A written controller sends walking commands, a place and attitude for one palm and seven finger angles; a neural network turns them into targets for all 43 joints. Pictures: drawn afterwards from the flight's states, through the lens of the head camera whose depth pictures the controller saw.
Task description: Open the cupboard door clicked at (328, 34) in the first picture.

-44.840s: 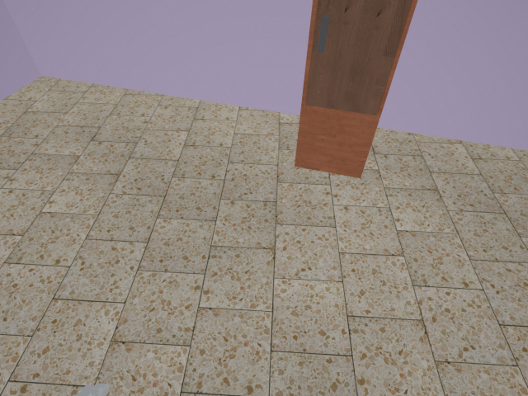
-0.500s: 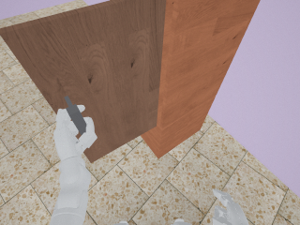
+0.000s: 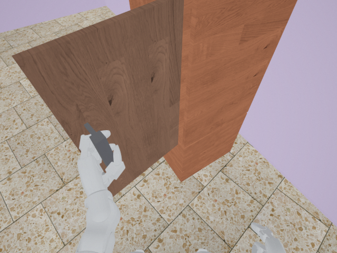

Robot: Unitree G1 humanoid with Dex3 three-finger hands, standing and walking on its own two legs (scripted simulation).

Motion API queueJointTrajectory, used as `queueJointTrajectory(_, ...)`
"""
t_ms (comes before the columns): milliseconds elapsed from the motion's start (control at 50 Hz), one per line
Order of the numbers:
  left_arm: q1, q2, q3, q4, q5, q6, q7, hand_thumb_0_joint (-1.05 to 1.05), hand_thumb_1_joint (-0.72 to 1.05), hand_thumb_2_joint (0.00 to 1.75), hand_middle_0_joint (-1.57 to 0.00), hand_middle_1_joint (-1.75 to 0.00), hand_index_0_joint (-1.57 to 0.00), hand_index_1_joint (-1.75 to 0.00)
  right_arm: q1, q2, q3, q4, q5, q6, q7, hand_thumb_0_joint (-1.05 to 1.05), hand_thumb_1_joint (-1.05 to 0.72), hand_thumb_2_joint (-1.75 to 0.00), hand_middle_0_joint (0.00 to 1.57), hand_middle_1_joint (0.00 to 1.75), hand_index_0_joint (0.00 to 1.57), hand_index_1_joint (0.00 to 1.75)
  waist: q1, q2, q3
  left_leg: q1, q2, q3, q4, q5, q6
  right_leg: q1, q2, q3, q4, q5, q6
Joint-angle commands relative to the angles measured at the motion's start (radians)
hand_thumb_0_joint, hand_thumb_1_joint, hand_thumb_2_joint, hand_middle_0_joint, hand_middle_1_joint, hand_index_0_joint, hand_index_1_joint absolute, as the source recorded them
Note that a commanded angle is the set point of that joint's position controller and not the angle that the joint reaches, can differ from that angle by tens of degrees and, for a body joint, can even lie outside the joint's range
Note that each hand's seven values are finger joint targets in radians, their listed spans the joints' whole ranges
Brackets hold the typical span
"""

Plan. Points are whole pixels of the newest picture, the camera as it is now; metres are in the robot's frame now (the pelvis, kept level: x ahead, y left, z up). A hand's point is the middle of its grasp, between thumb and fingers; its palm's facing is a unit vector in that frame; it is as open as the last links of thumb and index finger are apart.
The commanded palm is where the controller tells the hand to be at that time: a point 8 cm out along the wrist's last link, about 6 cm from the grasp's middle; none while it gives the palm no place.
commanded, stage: open thumb and fingers to let go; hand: left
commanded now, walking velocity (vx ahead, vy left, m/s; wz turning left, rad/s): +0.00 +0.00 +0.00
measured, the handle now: (100, 146) +0.35 +0.18 +0.05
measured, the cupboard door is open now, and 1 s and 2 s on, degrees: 100 100 100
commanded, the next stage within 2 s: slide the hand sideways off the handle in 0.70 s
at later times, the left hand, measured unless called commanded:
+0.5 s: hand (116, 163) +0.31 +0.13 +0.05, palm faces +0.39 -0.92 +0.02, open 13.9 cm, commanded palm +0.27 +0.17 +0.05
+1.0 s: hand (109, 174) +0.28 +0.15 +0.05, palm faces -0.03 -1.00 -0.08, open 16.4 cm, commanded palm +0.26 +0.18 +0.05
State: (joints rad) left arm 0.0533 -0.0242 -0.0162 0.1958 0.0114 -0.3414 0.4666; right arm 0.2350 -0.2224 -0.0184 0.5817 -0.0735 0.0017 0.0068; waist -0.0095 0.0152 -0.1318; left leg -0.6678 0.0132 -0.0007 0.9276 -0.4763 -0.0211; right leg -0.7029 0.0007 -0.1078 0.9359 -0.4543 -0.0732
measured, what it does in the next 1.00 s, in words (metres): stands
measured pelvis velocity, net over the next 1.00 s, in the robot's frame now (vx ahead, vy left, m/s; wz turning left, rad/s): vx -0.02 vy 0.04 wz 0.00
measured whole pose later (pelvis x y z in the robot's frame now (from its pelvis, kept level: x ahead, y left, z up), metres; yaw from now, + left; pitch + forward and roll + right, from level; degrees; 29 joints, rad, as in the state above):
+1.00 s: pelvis -0.02 +0.04 +0.00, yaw +0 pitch +10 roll -1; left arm -0.01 0.15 -0.07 0.26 -0.08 -0.35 0.03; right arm 0.25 -0.23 0.02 0.56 -0.02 -0.05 -0.02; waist 0.00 0.03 -0.11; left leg -0.69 -0.01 0.00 0.98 -0.47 0.03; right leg -0.70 -0.02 -0.10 0.94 -0.42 -0.03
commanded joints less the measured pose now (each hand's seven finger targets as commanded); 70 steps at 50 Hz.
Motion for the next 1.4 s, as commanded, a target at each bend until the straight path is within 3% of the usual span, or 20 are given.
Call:
queueJointTrajectory(0, -0.195, 0.012, -0.050, -0.221, 0.012, -0.073, -0.042, 0.00, 0.41, 0.69, -0.36, -1.30, -0.36, -1.30, -0.045, -0.074, -0.028, -0.134, 0.009, -0.048, -0.008, 0.00, -0.90, -0.90, 0.20, 0.30, 0.20, 0.30, -0.011, -0.060, -0.279, 0.031, -0.032, 0.003, -0.065, 0.275, 0.035, 0.293, -0.045, 0.142, -0.153, 0.462, 0.071)
queueJointTrajectory(140, -0.189, 0.028, -0.018, -0.184, -0.023, -0.061, -0.058, 0.00, -0.08, 0.48, -0.33, -1.24, -0.33, -1.24, -0.052, -0.079, -0.023, -0.133, 0.014, -0.049, -0.016, 0.00, -0.90, -0.90, 0.20, 0.30, 0.20, 0.30, -0.008, -0.120, -0.245, 0.023, -0.029, -0.008, -0.077, 0.268, 0.035, 0.286, -0.038, 0.128, -0.163, 0.431, 0.071)
queueJointTrajectory(260, -0.208, 0.007, -0.039, -0.182, -0.001, -0.071, -0.038, 0.00, -0.50, 0.30, -0.30, -1.20, -0.30, -1.20, -0.065, -0.075, -0.019, -0.141, 0.011, -0.052, -0.008, 0.00, -0.90, -0.90, 0.20, 0.30, 0.20, 0.30, 0.003, -0.071, -0.235, 0.037, -0.029, -0.008, -0.084, 0.266, 0.036, 0.242, -0.026, 0.103, -0.146, 0.363, 0.055)
queueJointTrajectory(300, -0.242, -0.006, -0.057, -0.182, 0.012, -0.070, -0.029, 0.00, -0.50, 0.30, -0.30, -1.20, -0.30, -1.20, -0.065, -0.073, -0.018, -0.141, 0.010, -0.051, -0.006, 0.00, -0.90, -0.90, 0.20, 0.30, 0.20, 0.30, -0.004, -0.050, -0.226, 0.045, -0.028, -0.011, -0.085, 0.262, 0.035, 0.218, -0.022, 0.093, -0.140, 0.342, 0.051)
queueJointTrajectory(360, -0.254, 0.017, -0.033, -0.164, 0.020, -0.068, -0.015, 0.00, -0.50, 0.30, -0.27, -1.05, -0.27, -1.05, -0.071, -0.076, -0.019, -0.141, 0.009, -0.049, -0.008, 0.00, -0.90, -0.90, 0.20, 0.30, 0.20, 0.30, 0.002, -0.077, -0.229, 0.032, -0.027, -0.014, -0.086, 0.242, 0.035, 0.215, -0.020, 0.094, -0.142, 0.305, 0.049)
queueJointTrajectory(500, -0.315, -0.045, -0.094, -0.166, 0.036, -0.054, 0.011, 0.00, -0.50, 0.30, -0.22, -0.70, -0.22, -0.70, -0.072, -0.074, -0.016, -0.143, 0.009, -0.051, -0.006, 0.00, -0.90, -0.90, 0.20, 0.30, 0.20, 0.30, -0.008, -0.036, -0.239, 0.058, -0.024, -0.023, -0.096, 0.243, 0.031, 0.181, -0.010, 0.066, -0.126, 0.271, 0.041)
queueJointTrajectory(660, -0.316, -0.034, -0.082, -0.149, 0.055, -0.039, 0.047, 0.00, -0.50, 0.30, -0.15, -0.30, -0.15, -0.30, -0.076, -0.076, -0.018, -0.139, 0.008, -0.051, -0.006, 0.00, -0.90, -0.90, 0.20, 0.30, 0.20, 0.30, -0.002, -0.060, -0.256, 0.056, -0.020, -0.025, -0.099, 0.242, 0.029, 0.184, -0.006, 0.064, -0.127, 0.257, 0.038)
queueJointTrajectory(700, -0.334, -0.063, -0.103, -0.159, 0.046, -0.039, 0.044, 0.00, -0.50, 0.30, -0.15, -0.30, -0.15, -0.30, -0.080, -0.073, -0.017, -0.139, 0.010, -0.055, -0.005, 0.00, -0.90, -0.90, 0.20, 0.30, 0.20, 0.30, -0.009, -0.049, -0.249, 0.062, -0.020, -0.025, -0.099, 0.234, 0.028, 0.172, -0.005, 0.060, -0.128, 0.246, 0.039)
queueJointTrajectory(780, -0.340, -0.048, -0.084, -0.151, 0.032, -0.041, 0.045, 0.00, -0.50, 0.30, -0.15, -0.30, -0.15, -0.30, -0.090, -0.075, -0.013, -0.139, 0.011, -0.056, -0.005, 0.00, -0.90, -0.90, 0.20, 0.30, 0.20, 0.30, -0.003, -0.051, -0.230, 0.048, -0.022, -0.027, -0.107, 0.199, 0.028, 0.169, -0.005, 0.061, -0.138, 0.201, 0.039)
queueJointTrajectory(800, -0.319, 0.047, -0.259, -0.147, 0.145, -0.068, -0.145, 0.00, -0.50, 0.30, -0.15, -0.30, -0.15, -0.30, -0.032, -0.108, -0.013, -0.114, 0.016, -0.060, -0.005, 0.00, -0.90, -0.90, 0.20, 0.30, 0.20, 0.30, -0.082, -0.066, -0.205, 0.074, -0.015, -0.028, -0.084, 0.204, 0.039, 0.127, -0.010, 0.085, -0.127, 0.260, 0.038)
queueJointTrajectory(820, -0.364, 0.117, -0.171, -0.175, 0.110, -0.098, -0.244, 0.00, -0.50, 0.30, -0.15, -0.30, -0.15, -0.30, -0.022, -0.106, -0.019, -0.127, 0.025, -0.062, -0.012, 0.00, -0.90, -0.90, 0.20, 0.30, 0.20, 0.30, -0.058, -0.048, -0.235, 0.062, -0.017, -0.033, -0.080, 0.219, 0.043, 0.150, -0.015, 0.087, -0.121, 0.290, 0.032)
queueJointTrajectory(840, -0.362, 0.156, -0.154, -0.195, 0.097, -0.117, -0.307, 0.00, -0.50, 0.30, -0.15, -0.30, -0.15, -0.30, -0.020, -0.113, -0.021, -0.136, 0.027, -0.059, -0.018, 0.00, -0.90, -0.90, 0.20, 0.30, 0.20, 0.30, -0.044, -0.022, -0.275, 0.072, -0.020, -0.030, -0.080, 0.239, 0.045, 0.179, -0.016, 0.097, -0.111, 0.315, 0.029)
queueJointTrajectory(900, -0.328, 0.113, -0.213, -0.218, 0.012, -0.130, -0.483, 0.00, -0.50, 0.30, -0.15, -0.30, -0.15, -0.30, -0.031, -0.108, -0.013, -0.164, 0.056, -0.090, -0.028, 0.00, -0.90, -0.90, 0.20, 0.30, 0.20, 0.30, -0.051, 0.009, -0.247, 0.109, -0.021, -0.040, -0.092, 0.226, 0.044, 0.162, -0.009, 0.087, -0.124, 0.288, 0.031)
queueJointTrajectory(940, -0.341, 0.072, -0.225, -0.212, -0.106, -0.096, -0.587, 0.00, -0.50, 0.30, -0.15, -0.30, -0.15, -0.30, -0.048, -0.112, -0.001, -0.187, 0.082, -0.107, -0.036, 0.00, -0.90, -0.90, 0.20, 0.30, 0.20, 0.30, -0.058, 0.006, -0.209, 0.113, -0.024, -0.051, -0.116, 0.178, 0.046, 0.157, -0.001, 0.074, -0.151, 0.225, 0.031)
queueJointTrajectory(980, -0.288, 0.075, -0.167, -0.218, -0.182, -0.067, -0.605, 0.00, -0.50, 0.30, -0.15, -0.30, -0.15, -0.30, -0.058, -0.115, 0.001, -0.198, 0.093, -0.122, -0.044, 0.00, -0.90, -0.90, 0.20, 0.30, 0.20, 0.30, -0.035, -0.013, -0.197, 0.114, -0.024, -0.056, -0.132, 0.148, 0.040, 0.155, 0.005, 0.058, -0.161, 0.178, 0.034)
queueJointTrajectory(1020, -0.237, 0.090, -0.118, -0.202, -0.200, -0.045, -0.583, 0.00, -0.50, 0.30, -0.15, -0.30, -0.15, -0.30, -0.052, -0.120, 0.000, -0.203, 0.094, -0.132, -0.042, 0.00, -0.90, -0.90, 0.20, 0.30, 0.20, 0.30, -0.019, -0.054, -0.185, 0.092, -0.024, -0.059, -0.136, 0.147, 0.037, 0.152, 0.005, 0.047, -0.153, 0.167, 0.038)
queueJointTrajectory(1140, -0.072, 0.155, -0.064, -0.276, -0.119, -0.054, -0.506, 0.00, -0.50, 0.30, -0.15, -0.30, -0.15, -0.30, -0.029, -0.123, -0.011, -0.229, 0.080, -0.135, -0.008, 0.00, -0.90, -0.90, 0.20, 0.30, 0.20, 0.30, 0.017, -0.031, -0.206, 0.080, -0.018, -0.056, -0.119, 0.253, 0.027, 0.144, 0.003, 0.040, -0.089, 0.231, 0.030)
queueJointTrajectory(1200, 0.051, 0.128, -0.092, -0.356, -0.102, -0.048, -0.502, 0.00, -0.50, 0.30, -0.15, -0.30, -0.15, -0.30, -0.023, -0.111, -0.014, -0.257, 0.080, -0.127, 0.007, 0.00, -0.90, -0.90, 0.20, 0.30, 0.20, 0.30, 0.027, 0.014, -0.225, 0.117, -0.011, -0.048, -0.114, 0.343, 0.015, 0.149, 0.004, 0.033, -0.073, 0.279, 0.028)
queueJointTrajectory(1340, 0.216, 0.163, -0.066, -0.493, -0.098, -0.013, -0.497, 0.00, -0.50, 0.30, -0.15, -0.30, -0.15, -0.30, -0.009, -0.110, -0.013, -0.293, 0.080, -0.110, 0.003, 0.00, -0.90, -0.90, 0.20, 0.30, 0.20, 0.30, 0.014, -0.024, -0.203, 0.100, -0.001, -0.051, -0.090, 0.422, 0.013, 0.151, 0.014, 0.029, -0.058, 0.334, 0.034)
queueJointTrajectory(1380, 0.216, 0.150, -0.080, -0.532, -0.100, -0.016, -0.498, 0.00, -0.50, 0.30, -0.15, -0.30, -0.15, -0.30, -0.009, -0.105, -0.012, -0.300, 0.080, -0.112, 0.001, 0.00, -0.90, -0.90, 0.20, 0.30, 0.20, 0.30, 0.004, 0.006, -0.182, 0.099, 0.000, -0.057, -0.083, 0.407, 0.005, 0.119, 0.012, 0.025, -0.048, 0.314, 0.036)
